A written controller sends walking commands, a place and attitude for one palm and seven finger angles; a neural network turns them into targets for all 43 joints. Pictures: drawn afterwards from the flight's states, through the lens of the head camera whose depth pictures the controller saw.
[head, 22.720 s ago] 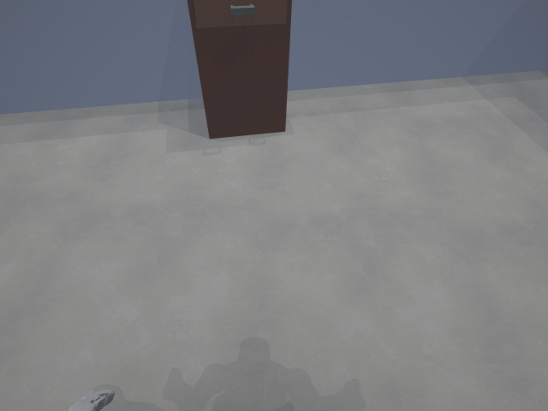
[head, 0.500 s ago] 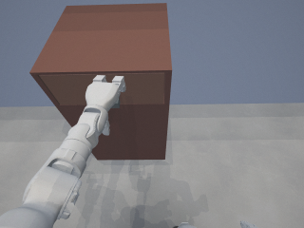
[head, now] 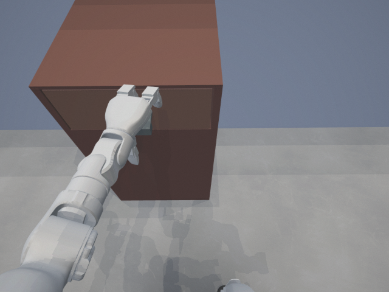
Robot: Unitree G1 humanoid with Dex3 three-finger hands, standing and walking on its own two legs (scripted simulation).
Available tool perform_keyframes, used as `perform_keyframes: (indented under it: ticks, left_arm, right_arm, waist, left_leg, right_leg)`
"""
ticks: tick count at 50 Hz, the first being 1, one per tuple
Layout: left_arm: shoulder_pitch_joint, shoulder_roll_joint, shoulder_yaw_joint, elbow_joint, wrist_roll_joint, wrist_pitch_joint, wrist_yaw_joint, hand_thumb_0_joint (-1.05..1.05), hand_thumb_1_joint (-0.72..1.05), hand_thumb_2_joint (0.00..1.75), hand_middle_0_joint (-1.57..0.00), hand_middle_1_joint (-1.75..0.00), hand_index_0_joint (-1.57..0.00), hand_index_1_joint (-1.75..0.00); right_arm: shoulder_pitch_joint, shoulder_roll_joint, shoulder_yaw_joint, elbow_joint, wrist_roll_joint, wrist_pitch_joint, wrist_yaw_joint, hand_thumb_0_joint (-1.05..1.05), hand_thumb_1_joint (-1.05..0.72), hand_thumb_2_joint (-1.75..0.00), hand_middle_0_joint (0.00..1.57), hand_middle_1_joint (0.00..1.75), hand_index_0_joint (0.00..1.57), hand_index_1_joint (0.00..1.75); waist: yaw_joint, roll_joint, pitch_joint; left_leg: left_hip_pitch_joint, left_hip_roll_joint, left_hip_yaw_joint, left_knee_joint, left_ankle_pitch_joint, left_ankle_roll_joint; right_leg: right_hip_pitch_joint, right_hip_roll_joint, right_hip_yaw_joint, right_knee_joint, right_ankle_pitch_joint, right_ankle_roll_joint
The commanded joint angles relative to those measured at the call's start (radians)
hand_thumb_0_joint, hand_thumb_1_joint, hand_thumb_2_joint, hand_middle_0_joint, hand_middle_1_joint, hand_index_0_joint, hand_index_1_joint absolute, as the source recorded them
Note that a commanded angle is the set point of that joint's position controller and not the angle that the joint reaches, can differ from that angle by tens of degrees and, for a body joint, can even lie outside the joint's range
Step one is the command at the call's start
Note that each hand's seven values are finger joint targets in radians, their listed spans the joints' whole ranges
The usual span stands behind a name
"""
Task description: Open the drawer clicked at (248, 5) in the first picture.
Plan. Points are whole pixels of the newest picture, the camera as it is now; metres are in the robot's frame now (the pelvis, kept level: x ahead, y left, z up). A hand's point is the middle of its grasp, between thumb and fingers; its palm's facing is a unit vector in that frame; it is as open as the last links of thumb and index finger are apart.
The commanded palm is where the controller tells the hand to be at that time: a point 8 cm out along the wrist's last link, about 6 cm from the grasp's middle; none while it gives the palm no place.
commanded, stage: re-aim the fingers above the handle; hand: left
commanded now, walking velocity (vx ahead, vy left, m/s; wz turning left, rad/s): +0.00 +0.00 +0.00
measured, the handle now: (132, 121) +0.53 +0.16 -0.03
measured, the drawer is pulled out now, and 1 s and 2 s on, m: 0.00 0.00 0.00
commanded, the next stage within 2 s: lower the fingers behind the handle in 0.64 s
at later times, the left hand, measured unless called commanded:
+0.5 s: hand (132, 116) +0.48 +0.13 +0.05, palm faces +0.16 -0.04 -0.99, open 13.8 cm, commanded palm +0.45 +0.18 +0.09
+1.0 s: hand (124, 130) +0.47 +0.16 +0.01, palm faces +0.12 +0.02 -0.99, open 13.8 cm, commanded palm +0.44 +0.16 +0.07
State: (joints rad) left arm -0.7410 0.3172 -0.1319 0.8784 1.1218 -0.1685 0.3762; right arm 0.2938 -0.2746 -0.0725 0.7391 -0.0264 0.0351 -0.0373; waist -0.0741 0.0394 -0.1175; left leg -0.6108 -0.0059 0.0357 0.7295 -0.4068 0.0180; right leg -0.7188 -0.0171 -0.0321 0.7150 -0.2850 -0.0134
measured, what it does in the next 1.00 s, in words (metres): stands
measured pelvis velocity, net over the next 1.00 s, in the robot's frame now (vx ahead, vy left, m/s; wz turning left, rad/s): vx -0.01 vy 0.00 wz -0.01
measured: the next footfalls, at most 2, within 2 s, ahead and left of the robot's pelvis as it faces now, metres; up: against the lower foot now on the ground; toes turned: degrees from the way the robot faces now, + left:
none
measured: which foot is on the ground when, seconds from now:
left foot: down 0.00-1.00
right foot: down 0.00-1.00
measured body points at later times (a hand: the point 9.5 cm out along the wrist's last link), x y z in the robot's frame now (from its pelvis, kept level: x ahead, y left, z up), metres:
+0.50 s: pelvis +0.00 +0.00 +0.00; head +0.09 -0.02 +0.44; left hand +0.47 +0.13 +0.10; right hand +0.08 -0.27 -0.14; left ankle -0.04 +0.11 -0.71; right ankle +0.03 -0.11 -0.71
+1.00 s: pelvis -0.01 +0.00 -0.01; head +0.10 -0.02 +0.43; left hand +0.46 +0.16 +0.07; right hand +0.06 -0.28 -0.15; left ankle -0.04 +0.11 -0.71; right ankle +0.03 -0.11 -0.71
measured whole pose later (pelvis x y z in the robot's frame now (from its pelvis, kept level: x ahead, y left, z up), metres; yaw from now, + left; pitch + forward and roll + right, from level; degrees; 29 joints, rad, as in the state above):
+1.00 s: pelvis -0.01 +0.00 -0.01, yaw -1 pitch +19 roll +1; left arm -0.77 0.33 -0.08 0.98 1.17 0.01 0.53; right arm 0.25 -0.27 -0.07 0.72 -0.04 0.06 0.00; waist -0.08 0.04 -0.12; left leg -0.72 0.00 0.05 0.81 -0.43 0.01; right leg -0.83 -0.01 -0.02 0.80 -0.30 -0.02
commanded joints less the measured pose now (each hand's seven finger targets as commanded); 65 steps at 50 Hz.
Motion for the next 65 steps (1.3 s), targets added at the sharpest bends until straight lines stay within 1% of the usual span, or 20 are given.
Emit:
perform_keyframes:
  ticks: [1, 5, 7, 10, 13, 18, 20, 24, 29, 33, 35, 39, 41, 44, 47, 51, 54, 59, 63, 65]
  left_arm:
    - [-0.43, 0.348, 0.21, -0.067, 0.017, 0.201, 0.206, 0.0, -0.5, 0.3, -0.3, -1.2, -0.3, -1.2]
    - [-0.348, 0.288, 0.126, 0.076, 0.006, 0.409, 0.136, 0.0, -0.5, 0.3, -0.3, -1.2, -0.3, -1.2]
    - [-0.391, 0.166, 0.005, 0.04, -0.048, 0.445, 0.031, 0.0, -0.5, 0.3, -0.3, -1.2, -0.3, -1.2]
    - [-0.423, 0.031, -0.115, -0.155, -0.141, 0.348, -0.134, 0.0, -0.5, 0.3, -0.3, -1.2, -0.3, -1.2]
    - [-0.496, 0.03, -0.137, -0.299, -0.148, 0.165, -0.204, 0.0, -0.5, 0.3, -0.3, -1.2, -0.3, -1.2]
    - [-0.528, 0.268, 0.107, -0.296, -0.016, -0.005, -0.014, 0.0, -0.5, 0.3, -0.3, -1.2, -0.3, -1.2]
    - [-0.491, 0.362, 0.209, -0.204, 0.02, 0.057, 0.103, 0.0, -0.5, 0.3, -0.3, -1.2, -0.3, -1.2]
    - [-0.422, 0.33, 0.167, -0.034, 0.02, 0.279, 0.208, 0.0, -0.5, 0.3, -0.3, -1.2, -0.3, -1.2]
    - [-0.44, 0.251, 0.05, 0.089, -0.062, 0.47, 0.021, 0.0, -0.5, 0.3, -0.3, -1.2, -0.3, -1.2]
    - [-0.431, 0.132, -0.052, -0.076, -0.155, 0.335, -0.186, 0.0, -0.5, 0.3, -0.3, -1.2, -0.3, -1.2]
    - [-0.47, 0.09, -0.093, -0.19, -0.144, 0.188, -0.228, 0.0, -0.5, 0.3, -0.3, -1.2, -0.3, -1.2]
    - [-0.466, 0.227, 0.044, -0.313, -0.062, -0.014, -0.134, 0.0, -0.5, 0.3, -0.3, -1.2, -0.3, -1.2]
    - [-0.398, 0.257, 0.117, -0.221, -0.016, -0.033, -0.025, 0.0, -0.5, 0.3, -0.3, -1.2, -0.3, -1.2]
    - [-0.389, 0.326, 0.214, -0.12, 0.021, 0.057, 0.147, 0.0, -0.5, 0.3, -0.3, -1.2, -0.3, -1.2]
    - [-0.437, 0.271, 0.156, -0.058, 0.046, 0.213, 0.243, 0.0, -0.5, 0.3, -0.3, -1.2, -0.3, -1.2]
    - [-0.54, 0.193, 0.043, 0.011, 0.011, 0.378, 0.179, 0.0, -0.5, 0.3, -0.3, -1.2, -0.3, -1.2]
    - [-0.583, 0.156, -0.005, -0.041, -0.085, 0.362, 0.032, 0.0, -0.5, 0.3, -0.3, -1.2, -0.3, -1.2]
    - [-0.445, 0.221, 0.036, -0.072, -0.076, 0.128, -0.107, 0.0, -0.5, 0.3, -0.3, -1.2, -0.3, -1.2]
    - [-0.293, 0.189, 0.059, 0.003, -0.016, 0.032, -0.031, 0.0, -0.5, 0.3, -0.3, -1.2, -0.3, -1.2]
    - [-0.258, 0.249, 0.131, 0.008, 0.0, 0.038, 0.038, 0.0, -0.5, 0.3, -0.3, -1.2, -0.3, -1.2]
  right_arm:
    - [0.051, -0.102, -0.013, -0.072, -0.013, 0.005, 0.033, 0.0, -0.9, -0.9, 0.2, 0.3, 0.2, 0.3]
    - [0.032, -0.116, -0.017, -0.096, 0.019, 0.048, 0.043, 0.0, -0.9, -0.9, 0.2, 0.3, 0.2, 0.3]
    - [0.029, -0.131, -0.031, -0.124, 0.041, 0.061, 0.029, 0.0, -0.9, -0.9, 0.2, 0.3, 0.2, 0.3]
    - [0.011, -0.139, -0.043, -0.157, 0.041, 0.058, -0.006, 0.0, -0.9, -0.9, 0.2, 0.3, 0.2, 0.3]
    - [0.026, -0.124, -0.035, -0.137, 0.025, 0.026, -0.044, 0.0, -0.9, -0.9, 0.2, 0.3, 0.2, 0.3]
    - [0.087, -0.086, -0.023, -0.083, 0.001, 0.002, -0.034, 0.0, -0.9, -0.9, 0.2, 0.3, 0.2, 0.3]
    - [0.058, -0.087, -0.009, -0.071, -0.013, 0.007, -0.007, 0.0, -0.9, -0.9, 0.2, 0.3, 0.2, 0.3]
    - [-0.008, -0.091, 0.008, -0.1, -0.009, 0.026, 0.014, 0.0, -0.9, -0.9, 0.2, 0.3, 0.2, 0.3]
    - [0.022, -0.129, -0.015, -0.124, 0.039, 0.074, 0.004, 0.0, -0.9, -0.9, 0.2, 0.3, 0.2, 0.3]
    - [0.003, -0.143, -0.02, -0.154, 0.046, 0.075, -0.037, 0.0, -0.9, -0.9, 0.2, 0.3, 0.2, 0.3]
    - [0.016, -0.129, -0.022, -0.143, 0.032, 0.048, -0.054, 0.0, -0.9, -0.9, 0.2, 0.3, 0.2, 0.3]
    - [0.077, -0.098, -0.031, -0.118, 0.009, 0.017, -0.051, 0.0, -0.9, -0.9, 0.2, 0.3, 0.2, 0.3]
    - [0.084, -0.086, -0.028, -0.097, 0.004, 0.007, -0.031, 0.0, -0.9, -0.9, 0.2, 0.3, 0.2, 0.3]
    - [0.058, -0.095, -0.022, -0.079, -0.014, -0.003, 0.009, 0.0, -0.9, -0.9, 0.2, 0.3, 0.2, 0.3]
    - [0.048, -0.095, -0.024, -0.085, -0.022, 0.003, 0.036, 0.0, -0.9, -0.9, 0.2, 0.3, 0.2, 0.3]
    - [0.061, -0.114, -0.039, -0.087, 0.009, 0.033, 0.038, 0.0, -0.9, -0.9, 0.2, 0.3, 0.2, 0.3]
    - [0.063, -0.124, -0.046, -0.099, 0.02, 0.044, 0.004, 0.0, -0.9, -0.9, 0.2, 0.3, 0.2, 0.3]
    - [0.09, -0.122, -0.031, -0.088, 0.01, 0.014, -0.046, 0.0, -0.9, -0.9, 0.2, 0.3, 0.2, 0.3]
    - [0.098, -0.105, -0.025, -0.081, 0.005, 0.0, -0.022, 0.0, -0.9, -0.9, 0.2, 0.3, 0.2, 0.3]
    - [0.092, -0.105, -0.026, -0.087, 0.0, -0.003, -0.002, 0.0, -0.9, -0.9, 0.2, 0.3, 0.2, 0.3]
  waist:
    - [0.053, 0.029, -0.414]
    - [0.052, -0.069, -0.498]
    - [-0.004, -0.135, -0.494]
    - [-0.058, -0.172, -0.475]
    - [-0.078, -0.114, -0.406]
    - [0.002, 0.061, -0.368]
    - [0.037, 0.076, -0.351]
    - [0.052, -0.002, -0.411]
    - [-0.001, -0.125, -0.55]
    - [-0.062, -0.23, -0.43]
    - [-0.069, -0.156, -0.354]
    - [-0.008, 0.039, -0.377]
    - [0.013, 0.021, -0.342]
    - [0.038, 0.017, -0.333]
    - [0.021, 0.034, -0.451]
    - [-0.04, -0.043, -0.552]
    - [-0.081, -0.106, -0.597]
    - [-0.055, -0.101, -0.432]
    - [-0.011, -0.055, -0.285]
    - [0.026, -0.025, -0.312]
  left_leg:
    - [0.043, -0.036, 0.002, -0.056, 0.469, -0.021]
    - [0.068, -0.024, 0.035, -0.094, 0.463, -0.013]
    - [0.115, -0.017, 0.032, -0.11, 0.447, 0.004]
    - [0.213, -0.012, 0.002, -0.116, 0.442, 0.028]
    - [0.268, -0.018, -0.029, -0.106, 0.413, 0.034]
    - [0.212, -0.018, -0.053, -0.052, 0.505, -0.012]
    - [0.106, -0.032, -0.041, -0.037, 0.474, -0.023]
    - [0.029, -0.04, 0.022, -0.063, 0.397, -0.02]
    - [0.095, -0.027, 0.035, -0.108, 0.412, 0.002]
    - [0.128, -0.026, 0.014, -0.129, 0.348, 0.032]
    - [0.166, -0.025, -0.004, -0.123, 0.326, 0.036]
    - [0.203, -0.025, -0.025, -0.069, 0.434, 0.014]
    - [0.113, -0.025, -0.034, -0.037, 0.419, 0.0]
    - [-0.015, -0.035, -0.022, -0.016, 0.37, -0.012]
    - [-0.014, -0.034, 0.011, 0.0, 0.375, -0.015]
    - [0.053, -0.023, 0.017, -0.022, 0.369, -0.001]
    - [0.112, -0.027, 0.007, -0.036, 0.363, 0.019]
    - [0.072, -0.028, -0.015, -0.042, 0.32, 0.028]
    - [-0.021, -0.023, -0.014, -0.009, 0.277, 0.011]
    - [-0.066, -0.028, -0.008, 0.009, 0.295, 0.006]
  right_leg:
    - [0.318, 0.048, -0.005, 0.015, 0.356, -0.032]
    - [0.45, 0.047, 0.007, -0.025, 0.424, -0.017]
    - [0.459, 0.049, 0.007, -0.067, 0.431, -0.004]
    - [0.44, 0.047, 0.009, -0.106, 0.411, 0.006]
    - [0.355, 0.042, 0.011, -0.109, 0.349, 0.004]
    - [0.226, 0.043, 0.002, -0.023, 0.3, -0.029]
    - [0.228, 0.045, -0.008, 0.015, 0.287, -0.038]
    - [0.355, 0.041, 0.006, 0.002, 0.323, -0.03]
    - [0.518, 0.04, 0.023, -0.06, 0.438, 0.0]
    - [0.503, 0.031, 0.022, -0.117, 0.419, 0.019]
    - [0.416, 0.032, 0.024, -0.121, 0.358, 0.008]
    - [0.307, 0.037, 0.026, -0.06, 0.335, -0.023]
    - [0.246, 0.042, 0.014, -0.013, 0.3, -0.03]
    - [0.215, 0.044, 0.001, 0.034, 0.253, -0.037]
    - [0.25, 0.046, 0.006, 0.047, 0.293, -0.03]
    - [0.336, 0.05, 0.016, 0.001, 0.343, -0.01]
    - [0.422, 0.045, 0.034, -0.041, 0.396, 0.004]
    - [0.357, 0.033, 0.034, -0.042, 0.347, -0.002]
    - [0.193, 0.04, 0.024, -0.004, 0.241, -0.023]
    - [0.197, 0.043, 0.022, 0.033, 0.248, -0.032]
